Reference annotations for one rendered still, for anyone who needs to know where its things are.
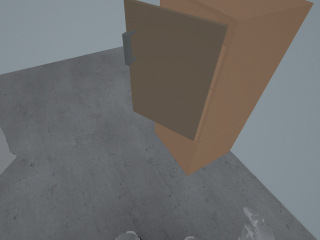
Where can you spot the cupboard door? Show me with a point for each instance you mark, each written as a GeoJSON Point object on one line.
{"type": "Point", "coordinates": [177, 54]}

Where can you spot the robot right hand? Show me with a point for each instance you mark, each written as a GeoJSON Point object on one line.
{"type": "Point", "coordinates": [261, 231]}

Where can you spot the handle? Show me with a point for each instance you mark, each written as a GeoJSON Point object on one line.
{"type": "Point", "coordinates": [127, 47]}

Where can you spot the left robot shin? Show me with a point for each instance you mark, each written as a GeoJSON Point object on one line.
{"type": "Point", "coordinates": [131, 232]}

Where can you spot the robot left hand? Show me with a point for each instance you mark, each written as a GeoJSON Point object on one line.
{"type": "Point", "coordinates": [6, 157]}

